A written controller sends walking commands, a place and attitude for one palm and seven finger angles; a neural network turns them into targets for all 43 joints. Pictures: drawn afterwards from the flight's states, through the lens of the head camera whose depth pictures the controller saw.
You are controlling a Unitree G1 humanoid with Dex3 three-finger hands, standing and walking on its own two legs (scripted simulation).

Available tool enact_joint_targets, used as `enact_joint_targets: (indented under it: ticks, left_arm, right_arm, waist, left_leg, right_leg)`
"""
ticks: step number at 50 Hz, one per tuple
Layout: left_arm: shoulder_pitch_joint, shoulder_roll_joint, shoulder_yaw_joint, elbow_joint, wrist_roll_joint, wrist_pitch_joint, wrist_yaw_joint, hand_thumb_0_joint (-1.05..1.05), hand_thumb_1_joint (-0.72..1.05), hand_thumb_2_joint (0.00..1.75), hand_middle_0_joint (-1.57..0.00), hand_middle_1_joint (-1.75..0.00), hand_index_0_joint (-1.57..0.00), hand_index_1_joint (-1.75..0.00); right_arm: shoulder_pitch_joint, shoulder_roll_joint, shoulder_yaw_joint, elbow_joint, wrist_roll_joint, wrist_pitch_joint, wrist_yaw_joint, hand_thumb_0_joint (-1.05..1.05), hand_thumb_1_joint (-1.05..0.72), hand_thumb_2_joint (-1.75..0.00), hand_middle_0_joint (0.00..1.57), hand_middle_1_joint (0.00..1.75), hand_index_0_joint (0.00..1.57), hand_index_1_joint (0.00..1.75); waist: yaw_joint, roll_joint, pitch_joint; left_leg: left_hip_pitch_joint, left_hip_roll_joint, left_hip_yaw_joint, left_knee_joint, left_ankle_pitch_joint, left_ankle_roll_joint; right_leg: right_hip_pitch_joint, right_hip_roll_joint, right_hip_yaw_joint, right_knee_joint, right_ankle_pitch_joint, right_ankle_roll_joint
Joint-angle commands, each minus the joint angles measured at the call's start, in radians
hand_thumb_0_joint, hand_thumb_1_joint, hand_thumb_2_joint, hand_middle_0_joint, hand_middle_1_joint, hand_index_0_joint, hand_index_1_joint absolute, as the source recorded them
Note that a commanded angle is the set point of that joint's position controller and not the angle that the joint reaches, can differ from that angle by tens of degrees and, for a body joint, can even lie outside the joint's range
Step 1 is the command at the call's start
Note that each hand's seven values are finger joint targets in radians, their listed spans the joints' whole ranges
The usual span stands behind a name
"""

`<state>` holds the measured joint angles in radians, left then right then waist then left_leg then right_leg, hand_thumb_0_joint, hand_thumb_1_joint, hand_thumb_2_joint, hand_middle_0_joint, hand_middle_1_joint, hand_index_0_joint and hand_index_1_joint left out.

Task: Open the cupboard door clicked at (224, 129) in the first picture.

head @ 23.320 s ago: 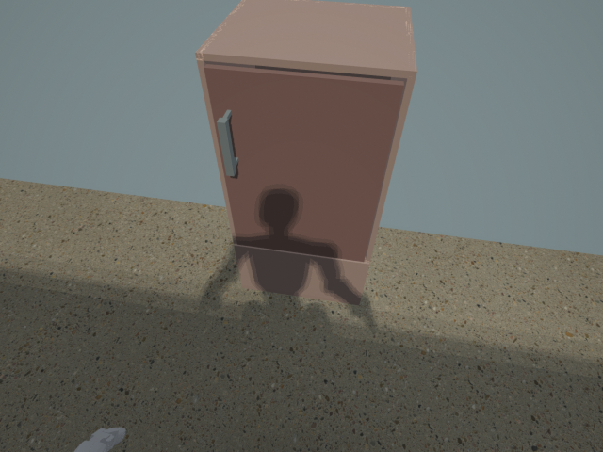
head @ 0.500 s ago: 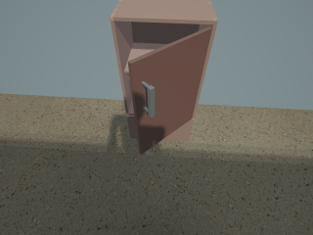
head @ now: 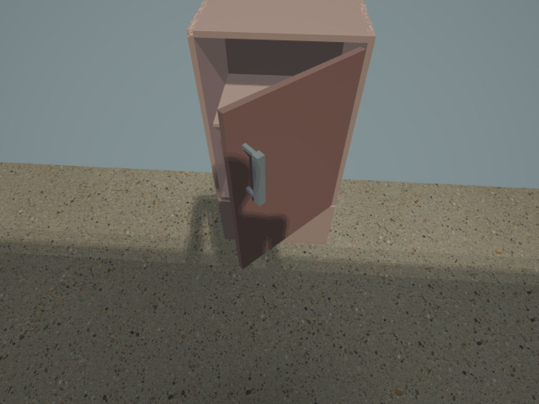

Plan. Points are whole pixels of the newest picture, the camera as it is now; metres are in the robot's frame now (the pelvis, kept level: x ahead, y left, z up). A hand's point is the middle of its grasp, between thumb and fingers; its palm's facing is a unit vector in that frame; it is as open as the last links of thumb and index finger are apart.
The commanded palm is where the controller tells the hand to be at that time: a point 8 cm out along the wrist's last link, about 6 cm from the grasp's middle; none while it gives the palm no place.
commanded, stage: look to check the result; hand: left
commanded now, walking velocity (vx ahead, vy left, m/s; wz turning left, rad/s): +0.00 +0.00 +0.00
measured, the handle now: (253, 175) +0.59 +0.07 -0.05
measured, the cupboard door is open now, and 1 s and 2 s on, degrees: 44 44 44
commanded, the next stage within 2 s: walk to a spot facing it in 0.10 s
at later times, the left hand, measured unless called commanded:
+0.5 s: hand out of the picture +0.01 +0.17 -0.18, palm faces -0.03 -0.98 -0.19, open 7.4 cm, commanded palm none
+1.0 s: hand out of the picture +0.11 +0.12 -0.16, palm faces -0.28 -0.91 -0.30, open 7.4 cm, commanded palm none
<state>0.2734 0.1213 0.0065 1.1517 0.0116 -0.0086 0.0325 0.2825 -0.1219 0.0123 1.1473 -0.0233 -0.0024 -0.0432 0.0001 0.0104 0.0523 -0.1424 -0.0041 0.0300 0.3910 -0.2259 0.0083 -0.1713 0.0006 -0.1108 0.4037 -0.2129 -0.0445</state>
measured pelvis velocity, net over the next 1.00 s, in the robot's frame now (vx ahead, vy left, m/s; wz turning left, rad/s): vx -0.01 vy -0.06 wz -0.35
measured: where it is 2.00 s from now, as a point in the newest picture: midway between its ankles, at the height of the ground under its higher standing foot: outside the picture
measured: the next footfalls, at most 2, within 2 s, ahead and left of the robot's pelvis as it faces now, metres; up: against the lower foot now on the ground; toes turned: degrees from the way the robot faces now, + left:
left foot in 1.34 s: +0.12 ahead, +0.06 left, +0.00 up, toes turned -34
right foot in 1.72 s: -0.04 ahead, -0.16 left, +0.00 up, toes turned -50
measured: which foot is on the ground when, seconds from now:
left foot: down 0.00-0.78, up 0.80-1.00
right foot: down 0.00-1.00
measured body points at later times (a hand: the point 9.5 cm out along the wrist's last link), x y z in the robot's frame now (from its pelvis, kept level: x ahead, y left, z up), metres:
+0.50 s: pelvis +0.00 -0.01 -0.01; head +0.03 -0.02 +0.44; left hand +0.02 +0.22 -0.17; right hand -0.01 -0.23 -0.17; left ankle -0.01 +0.11 -0.74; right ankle +0.01 -0.09 -0.74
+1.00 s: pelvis -0.01 -0.06 +0.00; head +0.04 -0.11 +0.44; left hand +0.13 +0.17 -0.14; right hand +0.02 -0.34 -0.16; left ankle +0.02 +0.11 -0.66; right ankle -0.02 -0.12 -0.74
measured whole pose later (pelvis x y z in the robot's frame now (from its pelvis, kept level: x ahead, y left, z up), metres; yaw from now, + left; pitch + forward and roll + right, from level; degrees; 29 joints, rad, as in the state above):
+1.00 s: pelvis -0.01 -0.06 +0.00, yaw -20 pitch +2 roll +3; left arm 0.20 0.20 0.07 0.94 0.03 0.02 0.01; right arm 0.08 -0.24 -0.07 0.91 -0.02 0.05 -0.03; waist 0.03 0.02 0.11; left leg -0.48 0.05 0.00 1.08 -0.41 -0.06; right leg -0.29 0.07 0.07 0.51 -0.23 -0.09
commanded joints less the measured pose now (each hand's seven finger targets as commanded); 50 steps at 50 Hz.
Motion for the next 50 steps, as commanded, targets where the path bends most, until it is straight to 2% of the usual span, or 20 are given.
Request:
enact_joint_targets:
  ticks: [1, 11, 17, 20, 24, 26, 28, 30, 31, 33, 35, 37, 38, 39, 40, 41, 42, 45, 47, 50]
  left_arm:
    - [0.069, 0.096, 0.018, -0.015, -0.004, -0.010, 0.005, 0.00, 0.90, 0.90, -0.20, -0.30, -0.20, -0.30]
    - [0.071, 0.100, 0.017, -0.015, -0.006, -0.012, 0.006, 0.00, 0.90, 0.90, -0.20, -0.30, -0.20, -0.30]
    - [0.036, 0.142, 0.057, -0.057, 0.004, 0.017, -0.004, 0.00, 0.90, 0.90, -0.20, -0.30, -0.20, -0.30]
    - [0.014, 0.157, 0.077, -0.090, 0.009, 0.032, -0.012, 0.00, 0.90, 0.90, -0.20, -0.30, -0.20, -0.30]
    - [-0.016, 0.174, 0.093, -0.132, 0.012, 0.039, -0.021, 0.00, 0.90, 0.90, -0.20, -0.30, -0.20, -0.30]
    - [-0.035, 0.174, 0.097, -0.154, 0.012, 0.042, -0.027, 0.00, 0.90, 0.90, -0.20, -0.30, -0.20, -0.30]
    - [-0.053, 0.156, 0.098, -0.180, 0.013, 0.045, -0.035, 0.00, 0.90, 0.90, -0.20, -0.30, -0.20, -0.30]
    - [-0.095, 0.143, 0.099, -0.210, 0.017, 0.052, -0.043, 0.00, 0.90, 0.90, -0.20, -0.30, -0.20, -0.30]
    - [-0.110, 0.141, 0.102, -0.225, 0.019, 0.054, -0.047, 0.00, 0.90, 0.90, -0.20, -0.30, -0.20, -0.30]
    - [-0.112, 0.133, 0.103, -0.234, 0.015, 0.053, -0.053, 0.00, 0.90, 0.90, -0.20, -0.30, -0.20, -0.30]
    - [-0.073, 0.124, 0.097, -0.228, 0.013, 0.047, -0.058, 0.00, 0.90, 0.90, -0.20, -0.30, -0.20, -0.30]
    - [0.020, 0.159, 0.106, -0.207, 0.014, 0.039, -0.057, 0.00, 0.90, 0.90, -0.20, -0.30, -0.20, -0.30]
    - [0.066, 0.251, 0.120, -0.195, 0.024, 0.027, -0.046, 0.00, 0.90, 0.90, -0.20, -0.30, -0.20, -0.30]
    - [0.083, 0.350, 0.139, -0.202, 0.021, 0.022, -0.030, 0.00, 0.90, 0.90, -0.20, -0.30, -0.20, -0.30]
    - [0.091, 0.344, 0.135, -0.206, 0.008, 0.025, -0.021, 0.00, 0.90, 0.90, -0.20, -0.30, -0.20, -0.30]
    - [0.027, 0.310, 0.130, -0.228, 0.009, 0.030, -0.016, 0.00, 0.90, 0.90, -0.20, -0.30, -0.20, -0.30]
    - [-0.035, 0.293, 0.129, -0.249, 0.013, 0.032, -0.015, 0.00, 0.90, 0.90, -0.20, -0.30, -0.20, -0.30]
    - [-0.045, 0.274, 0.119, -0.271, 0.012, 0.016, -0.010, 0.00, 0.90, 0.90, -0.20, -0.30, -0.20, -0.30]
    - [-0.014, 0.283, 0.118, -0.266, 0.012, 0.013, -0.011, 0.00, 0.90, 0.90, -0.20, -0.30, -0.20, -0.30]
    - [0.027, 0.278, 0.119, -0.260, 0.010, 0.014, -0.012, 0.00, 0.90, 0.90, -0.20, -0.30, -0.20, -0.30]
  right_arm:
    - [0.081, -0.080, -0.007, -0.012, 0.002, -0.007, -0.001, 0.00, -0.90, -0.90, 0.20, 0.30, 0.20, 0.30]
    - [0.085, -0.080, -0.006, -0.006, 0.003, -0.008, -0.003, 0.00, -0.90, -0.90, 0.20, 0.30, 0.20, 0.30]
    - [0.080, -0.111, -0.037, -0.031, 0.002, 0.016, -0.018, 0.00, -0.90, -0.90, 0.20, 0.30, 0.20, 0.30]
    - [0.062, -0.125, -0.055, -0.067, 0.001, 0.026, -0.020, 0.00, -0.90, -0.90, 0.20, 0.30, 0.20, 0.30]
    - [0.042, -0.142, -0.069, -0.107, 0.001, 0.025, -0.019, 0.00, -0.90, -0.90, 0.20, 0.30, 0.20, 0.30]
    - [0.035, -0.160, -0.074, -0.124, -0.001, 0.020, -0.021, 0.00, -0.90, -0.90, 0.20, 0.30, 0.20, 0.30]
    - [0.024, -0.203, -0.086, -0.143, -0.005, 0.016, -0.024, 0.00, -0.90, -0.90, 0.20, 0.30, 0.20, 0.30]
    - [0.032, -0.235, -0.093, -0.158, -0.012, 0.008, -0.025, 0.00, -0.90, -0.90, 0.20, 0.30, 0.20, 0.30]
    - [0.030, -0.239, -0.090, -0.166, -0.017, 0.004, -0.025, 0.00, -0.90, -0.90, 0.20, 0.30, 0.20, 0.30]
    - [-0.024, -0.248, -0.090, -0.192, -0.022, 0.001, -0.024, 0.00, -0.90, -0.90, 0.20, 0.30, 0.20, 0.30]
    - [-0.065, -0.266, -0.095, -0.212, -0.024, 0.005, -0.019, 0.00, -0.90, -0.90, 0.20, 0.30, 0.20, 0.30]
    - [-0.086, -0.279, -0.102, -0.225, -0.011, 0.012, -0.012, 0.00, -0.90, -0.90, 0.20, 0.30, 0.20, 0.30]
    - [-0.085, -0.232, -0.099, -0.247, 0.006, 0.017, -0.005, 0.00, -0.90, -0.90, 0.20, 0.30, 0.20, 0.30]
    - [-0.107, -0.178, -0.087, -0.296, 0.007, 0.022, 0.004, 0.00, -0.90, -0.90, 0.20, 0.30, 0.20, 0.30]
    - [-0.124, -0.213, -0.092, -0.289, 0.006, 0.035, 0.003, 0.00, -0.90, -0.90, 0.20, 0.30, 0.20, 0.30]
    - [-0.161, -0.213, -0.096, -0.284, 0.008, 0.039, 0.007, 0.00, -0.90, -0.90, 0.20, 0.30, 0.20, 0.30]
    - [-0.182, -0.207, -0.096, -0.290, 0.006, 0.039, 0.011, 0.00, -0.90, -0.90, 0.20, 0.30, 0.20, 0.30]
    - [-0.167, -0.183, -0.089, -0.283, 0.005, 0.036, 0.018, 0.00, -0.90, -0.90, 0.20, 0.30, 0.20, 0.30]
    - [-0.180, -0.173, -0.086, -0.294, 0.009, 0.037, 0.016, 0.00, -0.90, -0.90, 0.20, 0.30, 0.20, 0.30]
    - [-0.208, -0.182, -0.088, -0.307, 0.011, 0.038, 0.011, 0.00, -0.90, -0.90, 0.20, 0.30, 0.20, 0.30]
  waist:
    - [-0.001, 0.002, 0.022]
    - [0.001, -0.014, 0.023]
    - [-0.007, -0.023, 0.032]
    - [-0.010, -0.053, 0.026]
    - [-0.008, -0.033, -0.010]
    - [-0.012, 0.022, -0.022]
    - [-0.012, 0.134, -0.021]
    - [-0.022, 0.206, -0.010]
    - [-0.021, 0.205, -0.006]
    - [0.004, 0.151, 0.001]
    - [0.025, 0.130, -0.026]
    - [0.071, 0.042, -0.071]
    - [0.089, -0.210, -0.086]
    - [0.096, -0.425, -0.087]
    - [0.097, -0.315, -0.079]
    - [0.073, -0.228, -0.024]
    - [0.052, -0.206, 0.005]
    - [0.028, -0.073, -0.084]
    - [0.034, -0.058, -0.126]
    - [0.050, -0.114, -0.130]
  left_leg:
    - [-0.053, 0.094, -0.079, -0.077, 0.124, 0.021]
    - [-0.046, 0.095, -0.078, -0.074, 0.145, 0.020]
    - [-0.048, 0.116, -0.011, 0.012, 0.079, 0.013]
    - [-0.061, 0.119, 0.018, 0.053, 0.003, 0.013]
    - [-0.059, 0.137, 0.020, 0.075, -0.039, 0.017]
    - [-0.040, 0.175, -0.011, 0.047, -0.037, 0.031]
    - [-0.012, 0.276, -0.103, -0.035, -0.035, 0.077]
    - [0.002, 0.417, -0.187, -0.116, 0.119, 0.168]
    - [0.017, 0.435, -0.188, -0.111, 0.219, 0.193]
    - [0.002, 0.420, -0.103, -0.053, 0.334, 0.176]
    - [-0.003, 0.373, -0.009, 0.032, 0.381, 0.120]
    - [-0.054, 0.293, 0.084, 0.215, 0.280, 0.039]
    - [-0.200, 0.179, 0.153, 0.425, 0.019, -0.022]
    - [-0.404, 0.048, 0.127, 0.670, -0.418, -0.062]
    - [-0.424, 0.072, -0.008, 0.772, -0.409, -0.051]
    - [-0.445, 0.093, -0.039, 0.809, -0.328, -0.045]
    - [-0.459, 0.097, -0.049, 0.817, -0.275, -0.051]
    - [-0.414, 0.082, -0.048, 0.757, -0.184, -0.068]
    - [-0.407, 0.063, -0.043, 0.700, -0.178, -0.074]
    - [-0.441, 0.048, -0.057, 0.675, -0.153, -0.079]
  right_leg:
    - [0.027, -0.117, 0.125, -0.089, 0.078, 0.000]
    - [0.041, -0.119, 0.121, -0.090, 0.108, -0.002]
    - [-0.040, -0.123, 0.179, -0.033, 0.168, -0.023]
    - [-0.091, -0.127, 0.218, -0.025, 0.111, -0.035]
    - [-0.126, -0.110, 0.258, 0.006, 0.091, -0.041]
    - [-0.164, -0.081, 0.253, 0.057, 0.098, -0.033]
    - [-0.233, -0.012, 0.186, 0.205, 0.060, -0.006]
    - [-0.303, 0.011, 0.107, 0.477, -0.264, 0.022]
    - [-0.334, -0.006, 0.121, 0.546, -0.321, 0.029]
    - [-0.304, -0.039, 0.131, 0.510, -0.320, 0.031]
    - [-0.201, -0.030, 0.079, 0.358, -0.252, 0.033]
    - [-0.024, -0.008, 0.052, 0.100, 0.012, 0.032]
    - [0.086, -0.146, 0.285, -0.051, 0.238, -0.016]
    - [0.131, -0.356, 0.609, -0.087, 0.513, -0.122]
    - [0.106, -0.366, 0.593, -0.084, 0.418, -0.181]
    - [0.021, -0.314, 0.569, -0.105, 0.206, -0.185]
    - [-0.017, -0.275, 0.569, -0.098, 0.150, -0.179]
    - [0.048, -0.218, 0.481, -0.045, 0.321, -0.152]
    - [0.105, -0.198, 0.469, -0.022, 0.415, -0.149]
    - [0.162, -0.175, 0.486, -0.019, 0.479, -0.120]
